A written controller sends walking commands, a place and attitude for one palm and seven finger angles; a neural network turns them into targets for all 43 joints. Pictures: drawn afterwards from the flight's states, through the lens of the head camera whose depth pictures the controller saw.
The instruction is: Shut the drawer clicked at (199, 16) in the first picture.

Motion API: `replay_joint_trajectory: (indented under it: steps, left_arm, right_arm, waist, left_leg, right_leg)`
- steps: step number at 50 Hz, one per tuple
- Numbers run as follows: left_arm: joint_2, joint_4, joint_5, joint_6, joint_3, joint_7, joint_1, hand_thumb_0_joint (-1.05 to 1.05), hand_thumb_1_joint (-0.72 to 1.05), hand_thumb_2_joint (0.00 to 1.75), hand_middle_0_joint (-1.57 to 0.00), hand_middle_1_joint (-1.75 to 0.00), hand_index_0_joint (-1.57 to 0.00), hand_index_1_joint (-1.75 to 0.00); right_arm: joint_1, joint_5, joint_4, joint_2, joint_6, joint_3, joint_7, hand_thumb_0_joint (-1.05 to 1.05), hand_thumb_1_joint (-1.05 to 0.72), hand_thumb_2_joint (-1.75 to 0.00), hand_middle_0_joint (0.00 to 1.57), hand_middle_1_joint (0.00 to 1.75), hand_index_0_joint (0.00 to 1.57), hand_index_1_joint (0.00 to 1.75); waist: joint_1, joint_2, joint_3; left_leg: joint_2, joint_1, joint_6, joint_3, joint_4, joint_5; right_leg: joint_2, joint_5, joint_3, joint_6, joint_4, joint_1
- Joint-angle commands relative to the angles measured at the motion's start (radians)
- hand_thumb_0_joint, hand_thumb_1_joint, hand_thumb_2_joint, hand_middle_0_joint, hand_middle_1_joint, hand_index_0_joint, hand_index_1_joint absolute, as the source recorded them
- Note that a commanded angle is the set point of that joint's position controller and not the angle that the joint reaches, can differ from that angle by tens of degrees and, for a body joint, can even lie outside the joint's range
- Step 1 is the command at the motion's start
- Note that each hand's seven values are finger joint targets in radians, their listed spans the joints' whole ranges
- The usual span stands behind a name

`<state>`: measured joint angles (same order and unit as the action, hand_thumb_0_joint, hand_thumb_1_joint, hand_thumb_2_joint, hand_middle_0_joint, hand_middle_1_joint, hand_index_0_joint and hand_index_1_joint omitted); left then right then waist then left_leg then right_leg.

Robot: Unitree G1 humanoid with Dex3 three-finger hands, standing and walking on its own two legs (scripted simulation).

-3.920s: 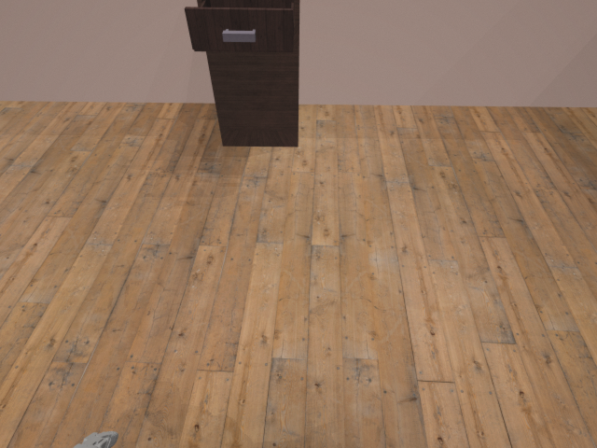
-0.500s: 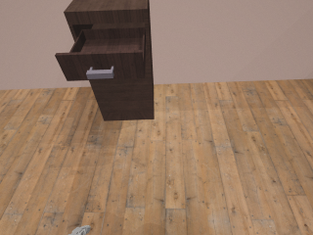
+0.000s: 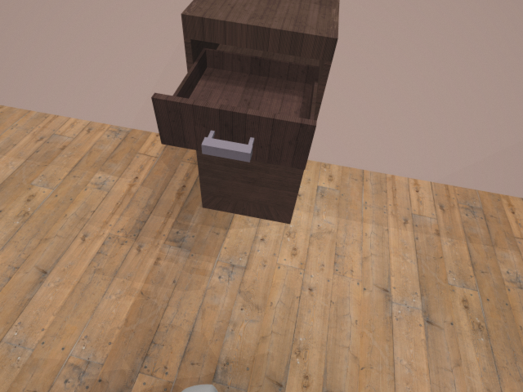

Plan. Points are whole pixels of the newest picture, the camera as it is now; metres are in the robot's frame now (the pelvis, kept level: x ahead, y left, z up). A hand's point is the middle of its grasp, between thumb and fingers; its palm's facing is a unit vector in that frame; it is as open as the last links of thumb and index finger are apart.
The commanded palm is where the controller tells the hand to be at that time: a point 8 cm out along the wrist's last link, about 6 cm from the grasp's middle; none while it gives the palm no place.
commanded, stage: take the last steps up to it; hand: left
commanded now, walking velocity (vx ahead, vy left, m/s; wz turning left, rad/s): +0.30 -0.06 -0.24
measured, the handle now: (229, 143) +0.63 +0.14 -0.03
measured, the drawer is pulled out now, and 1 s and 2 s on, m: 0.30 0.30 0.30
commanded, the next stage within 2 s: come to a stop and stand still in 0.84 s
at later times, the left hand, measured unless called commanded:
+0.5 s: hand (208, 339) +0.23 +0.11 -0.15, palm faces -0.06 -0.97 -0.23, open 7.4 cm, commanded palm none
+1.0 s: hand (204, 342) +0.23 +0.12 -0.17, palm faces -0.03 -0.99 -0.13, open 7.4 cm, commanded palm none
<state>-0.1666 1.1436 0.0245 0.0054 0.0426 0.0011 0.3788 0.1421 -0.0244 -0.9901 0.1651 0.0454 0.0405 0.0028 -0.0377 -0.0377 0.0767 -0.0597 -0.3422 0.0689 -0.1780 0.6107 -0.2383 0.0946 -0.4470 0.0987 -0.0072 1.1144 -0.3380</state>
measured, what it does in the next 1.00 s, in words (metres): walks ahead: right foot, then left foot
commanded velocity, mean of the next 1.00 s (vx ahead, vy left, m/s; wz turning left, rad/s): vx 0.20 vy -0.02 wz -0.06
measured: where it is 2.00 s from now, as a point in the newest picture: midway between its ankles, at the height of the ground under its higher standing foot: (271, 383)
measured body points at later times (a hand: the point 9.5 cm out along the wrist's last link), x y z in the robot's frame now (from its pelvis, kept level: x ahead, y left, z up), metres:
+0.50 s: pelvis +0.13 -0.06 +0.01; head +0.14 -0.09 +0.46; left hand +0.23 +0.16 -0.13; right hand +0.04 -0.27 -0.16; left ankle +0.07 +0.07 -0.68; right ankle +0.15 -0.16 -0.73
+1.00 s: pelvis +0.26 -0.04 +0.01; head +0.28 -0.03 +0.46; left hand +0.23 +0.17 -0.16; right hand +0.32 -0.28 -0.13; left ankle +0.32 +0.05 -0.73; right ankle +0.19 -0.15 -0.67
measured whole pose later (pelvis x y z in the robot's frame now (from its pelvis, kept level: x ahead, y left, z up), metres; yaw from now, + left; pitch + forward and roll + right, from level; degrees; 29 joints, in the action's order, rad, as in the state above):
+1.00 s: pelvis +0.26 -0.04 +0.01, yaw -7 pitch -2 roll +0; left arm -0.14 1.16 0.02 0.00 0.04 0.01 0.35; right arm 0.16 -0.02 -1.02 0.14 0.05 0.03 -0.02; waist -0.03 -0.04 0.07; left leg -0.04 -0.27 0.04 -0.17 0.53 -0.22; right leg 0.05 -0.48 0.08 0.00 0.99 -0.31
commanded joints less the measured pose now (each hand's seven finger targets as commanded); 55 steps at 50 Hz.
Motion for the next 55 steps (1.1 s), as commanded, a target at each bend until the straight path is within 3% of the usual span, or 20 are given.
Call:
replay_joint_trajectory:
  steps: [1, 4, 15, 18, 19, 20, 21, 22, 24, 25, 28, 39, 42, 43, 44, 45, 47, 49, 50, 55]
  left_arm:
    - [-0.03, -0.052, 0.003, 0.017, 0.012, -0.008, 0.038, 0.0, 0.9, 0.9, -0.2, -0.3, -0.2, -0.3]
    - [-0.022, -0.063, 0.004, 0.003, 0.015, -0.007, 0.017, 0.0, 0.9, 0.9, -0.2, -0.3, -0.2, -0.3]
    - [-0.036, -0.152, 0.003, 0.005, 0.02, -0.021, -0.204, 0.0, 0.9, 0.9, -0.2, -0.3, -0.2, -0.3]
    - [-0.045, -0.131, 0.003, 0.019, 0.024, -0.02, -0.147, 0.0, 0.9, 0.9, -0.2, -0.3, -0.2, -0.3]
    - [-0.07, -0.108, 0.004, 0.026, 0.028, -0.014, -0.085, 0.0, 0.9, 0.9, -0.2, -0.3, -0.2, -0.3]
    - [-0.122, -0.078, 0.006, 0.039, 0.039, -0.008, 0.007, 0.0, 0.9, 0.9, -0.2, -0.3, -0.2, -0.3]
    - [-0.23, -0.051, 0.003, 0.048, 0.058, 0.002, 0.11, 0.0, 0.9, 0.9, -0.2, -0.3, -0.2, -0.3]
    - [-0.256, -0.048, -0.013, 0.05, 0.062, 0.008, 0.161, 0.0, 0.9, 0.9, -0.2, -0.3, -0.2, -0.3]
    - [-0.176, -0.067, -0.011, 0.052, 0.049, 0.018, 0.047, 0.0, 0.9, 0.9, -0.2, -0.3, -0.2, -0.3]
    - [-0.139, -0.084, -0.011, 0.054, 0.038, 0.019, -0.014, 0.0, 0.9, 0.9, -0.2, -0.3, -0.2, -0.3]
    - [-0.086, -0.094, -0.005, 0.067, 0.022, 0.019, -0.058, 0.0, 0.9, 0.9, -0.2, -0.3, -0.2, -0.3]
    - [-0.123, -0.037, -0.001, 0.062, 0.024, 0.018, 0.034, 0.0, 0.9, 0.9, -0.2, -0.3, -0.2, -0.3]
    - [-0.097, -0.031, -0.009, 0.049, 0.02, 0.018, 0.028, 0.0, 0.9, 0.9, -0.2, -0.3, -0.2, -0.3]
    - [-0.066, -0.039, -0.013, 0.045, 0.012, 0.014, 0.039, 0.0, 0.9, 0.9, -0.2, -0.3, -0.2, -0.3]
    - [-0.018, -0.057, -0.015, 0.045, 0.004, 0.011, 0.055, 0.0, 0.9, 0.9, -0.2, -0.3, -0.2, -0.3]
    - [-0.036, -0.074, -0.007, 0.042, 0.003, 0.019, 0.016, 0.0, 0.9, 0.9, -0.2, -0.3, -0.2, -0.3]
    - [-0.041, -0.072, -0.006, 0.036, 0.009, 0.012, -0.051, 0.0, 0.9, 0.9, -0.2, -0.3, -0.2, -0.3]
    - [-0.006, -0.038, -0.009, 0.019, -0.003, 0.013, -0.013, 0.0, 0.9, 0.9, -0.2, -0.3, -0.2, -0.3]
    - [0.013, -0.023, -0.013, 0.009, -0.009, 0.019, 0.018, 0.0, 0.9, 0.9, -0.2, -0.3, -0.2, -0.3]
    - [-0.012, -0.035, -0.009, -0.024, -0.011, 0.033, 0.001, 0.0, 0.9, 0.9, -0.2, -0.3, -0.2, -0.3]
  right_arm:
    - [0.138, 0.006, -0.008, 0.112, 0.026, 0.014, -0.025, 0.0, -0.9, -0.9, 0.2, 0.3, 0.2, 0.3]
    - [0.163, 0.005, -0.018, 0.101, 0.03, 0.024, -0.026, 0.0, -0.9, -0.9, 0.2, 0.3, 0.2, 0.3]
    - [0.246, -0.009, -0.07, 0.145, 0.012, 0.043, -0.016, 0.0, -0.9, -0.9, 0.2, 0.3, 0.2, 0.3]
    - [0.237, -0.009, -0.081, 0.139, 0.003, 0.041, -0.015, 0.0, -0.9, -0.9, 0.2, 0.3, 0.2, 0.3]
    - [0.233, -0.006, -0.087, 0.12, 0.001, 0.037, -0.012, 0.0, -0.9, -0.9, 0.2, 0.3, 0.2, 0.3]
    - [0.232, 0.002, -0.083, 0.085, 0.006, 0.026, -0.007, 0.0, -0.9, -0.9, 0.2, 0.3, 0.2, 0.3]
    - [0.218, 0.009, -0.054, 0.031, 0.009, 0.006, 0.002, 0.0, -0.9, -0.9, 0.2, 0.3, 0.2, 0.3]
    - [0.159, 0.007, -0.025, 0.079, 0.001, 0.007, 0.002, 0.0, -0.9, -0.9, 0.2, 0.3, 0.2, 0.3]
    - [0.129, 0.006, -0.029, 0.075, 0.001, 0.023, -0.002, 0.0, -0.9, -0.9, 0.2, 0.3, 0.2, 0.3]
    - [0.133, 0.002, -0.047, 0.059, -0.003, 0.022, 0.001, 0.0, -0.9, -0.9, 0.2, 0.3, 0.2, 0.3]
    - [0.209, -0.004, -0.074, 0.025, -0.024, 0.021, 0.002, 0.0, -0.9, -0.9, 0.2, 0.3, 0.2, 0.3]
    - [0.027, 0.006, -0.006, 0.035, -0.01, 0.009, 0.015, 0.0, -0.9, -0.9, 0.2, 0.3, 0.2, 0.3]
    - [0.15, 0.0, -0.05, 0.067, 0.005, 0.007, -0.002, 0.0, -0.9, -0.9, 0.2, 0.3, 0.2, 0.3]
    - [0.245, -0.006, -0.07, 0.139, 0.013, 0.021, -0.013, 0.0, -0.9, -0.9, 0.2, 0.3, 0.2, 0.3]
    - [0.323, -0.006, -0.076, 0.234, 0.007, 0.041, -0.019, 0.0, -0.9, -0.9, 0.2, 0.3, 0.2, 0.3]
    - [0.326, -0.002, -0.08, 0.218, -0.002, 0.032, -0.026, 0.0, -0.9, -0.9, 0.2, 0.3, 0.2, 0.3]
    - [0.211, 0.003, -0.051, 0.143, -0.001, 0.015, -0.034, 0.0, -0.9, -0.9, 0.2, 0.3, 0.2, 0.3]
    - [0.107, 0.007, -0.032, 0.082, 0.007, -0.009, -0.04, 0.0, -0.9, -0.9, 0.2, 0.3, 0.2, 0.3]
    - [0.085, 0.008, -0.033, 0.082, 0.008, -0.014, -0.043, 0.0, -0.9, -0.9, 0.2, 0.3, 0.2, 0.3]
    - [0.073, 0.011, -0.048, 0.117, -0.02, 0.005, -0.047, 0.0, -0.9, -0.9, 0.2, 0.3, 0.2, 0.3]
  waist:
    - [0.031, 0.15, -0.064]
    - [0.03, 0.087, -0.041]
    - [0.072, 0.134, 0.034]
    - [0.037, 0.132, -0.01]
    - [0.009, 0.071, -0.032]
    - [-0.035, -0.048, -0.074]
    - [-0.064, -0.277, -0.106]
    - [-0.089, -0.235, -0.138]
    - [-0.036, -0.086, -0.069]
    - [-0.006, -0.026, -0.026]
    - [0.055, -0.065, -0.004]
    - [0.013, -0.081, 0.024]
    - [0.07, -0.001, -0.023]
    - [0.102, 0.139, -0.085]
    - [0.111, 0.317, -0.14]
    - [0.119, 0.297, -0.145]
    - [0.089, 0.203, -0.036]
    - [0.025, 0.106, -0.015]
    - [0.007, 0.119, -0.051]
    - [0.018, 0.15, -0.087]
  left_leg:
    - [-0.265, 0.152, 0.067, 0.217, -0.421, 0.104]
    - [-0.267, 0.149, 0.089, 0.186, -0.449, 0.111]
    - [-0.282, 0.214, 0.091, 0.156, -0.451, -0.055]
    - [-0.248, 0.185, 0.051, 0.116, -0.327, -0.059]
    - [-0.205, 0.131, 0.017, 0.08, -0.229, -0.074]
    - [-0.136, -0.01, -0.024, 0.0, -0.025, -0.09]
    - [-0.022, -0.253, -0.071, -0.076, 0.242, -0.289]
    - [-0.023, -0.293, -0.068, 0.045, 0.428, -0.364]
    - [-0.074, -0.327, -0.063, 0.131, 0.555, -0.23]
    - [-0.095, -0.298, -0.071, 0.144, 0.535, -0.15]
    - [-0.087, -0.2, -0.1, 0.116, 0.438, -0.07]
    - [-0.03, -0.057, -0.083, 0.078, 0.038, -0.023]
    - [-0.002, 0.209, -0.064, 0.065, -0.162, 0.103]
    - [-0.127, 0.366, -0.013, 0.201, -0.198, 0.225]
    - [-0.349, 0.465, 0.088, 0.446, -0.26, 0.362]
    - [-0.379, 0.413, 0.132, 0.486, -0.324, 0.283]
    - [-0.331, 0.242, 0.14, 0.411, -0.366, 0.201]
    - [-0.266, 0.118, 0.093, 0.261, -0.369, 0.412]
    - [-0.242, 0.116, 0.083, 0.206, -0.352, 0.536]
    - [-0.23, 0.133, 0.083, 0.185, -0.314, 0.505]
  right_leg:
    - [0.046, 0.142, -0.075, 0.012, 0.048, -0.176]
    - [0.046, 0.171, -0.067, 0.021, -0.05, -0.181]
    - [0.018, 0.166, -0.003, 0.017, -0.431, -0.135]
    - [-0.032, 0.203, 0.045, 0.008, -0.584, 0.045]
    - [-0.045, 0.232, 0.042, -0.002, -0.657, 0.168]
    - [0.049, 0.168, -0.085, -0.043, -0.723, 0.35]
    - [0.273, 0.182, -0.403, -0.146, -0.84, 0.507]
    - [0.336, 0.202, -0.522, -0.209, -0.91, 0.471]
    - [0.312, 0.213, -0.425, -0.224, -0.918, 0.367]
    - [0.261, 0.261, -0.313, -0.194, -0.921, 0.279]
    - [0.198, 0.426, -0.149, -0.158, -0.932, 0.168]
    - [0.184, 0.494, -0.142, -0.149, -0.872, 0.215]
    - [0.094, 0.513, -0.077, -0.088, -0.665, 0.152]
    - [0.021, 0.354, -0.02, -0.048, -0.485, 0.033]
    - [-0.07, -0.087, 0.062, -0.005, -0.247, -0.12]
    - [-0.069, -0.191, -0.013, -0.009, -0.085, -0.153]
    - [-0.003, -0.078, -0.071, -0.01, 0.018, -0.19]
    - [0.023, 0.027, -0.088, 0.019, -0.096, -0.073]
    - [0.02, 0.051, -0.087, 0.033, -0.169, -0.011]
    - [-0.013, 0.1, -0.038, 0.048, -0.404, 0.081]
